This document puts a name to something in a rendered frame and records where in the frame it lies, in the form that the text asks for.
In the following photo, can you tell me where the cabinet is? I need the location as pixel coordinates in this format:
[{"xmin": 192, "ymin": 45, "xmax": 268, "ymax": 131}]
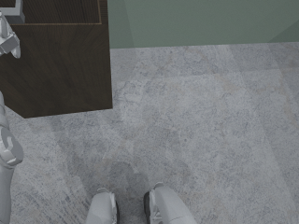
[{"xmin": 0, "ymin": 0, "xmax": 113, "ymax": 119}]

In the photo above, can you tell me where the left robot hand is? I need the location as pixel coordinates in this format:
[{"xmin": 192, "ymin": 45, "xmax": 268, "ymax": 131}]
[{"xmin": 0, "ymin": 9, "xmax": 21, "ymax": 59}]

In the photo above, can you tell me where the drawer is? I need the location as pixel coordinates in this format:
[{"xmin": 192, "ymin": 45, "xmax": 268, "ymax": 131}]
[{"xmin": 0, "ymin": 0, "xmax": 100, "ymax": 23}]

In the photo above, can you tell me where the handle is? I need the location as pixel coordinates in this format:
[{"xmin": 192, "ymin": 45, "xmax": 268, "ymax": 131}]
[{"xmin": 0, "ymin": 0, "xmax": 25, "ymax": 24}]

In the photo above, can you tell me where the robot left upper arm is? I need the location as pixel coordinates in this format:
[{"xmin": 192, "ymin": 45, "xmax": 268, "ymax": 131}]
[{"xmin": 0, "ymin": 126, "xmax": 24, "ymax": 224}]

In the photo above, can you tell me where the left robot forearm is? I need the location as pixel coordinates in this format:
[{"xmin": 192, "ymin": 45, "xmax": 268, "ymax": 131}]
[{"xmin": 0, "ymin": 91, "xmax": 10, "ymax": 130}]

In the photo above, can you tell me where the left robot thigh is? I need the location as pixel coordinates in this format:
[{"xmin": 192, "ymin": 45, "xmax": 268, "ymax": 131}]
[{"xmin": 85, "ymin": 191, "xmax": 117, "ymax": 224}]

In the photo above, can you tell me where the robot right shin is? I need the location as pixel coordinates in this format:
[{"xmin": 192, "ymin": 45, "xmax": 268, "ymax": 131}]
[{"xmin": 149, "ymin": 182, "xmax": 164, "ymax": 224}]

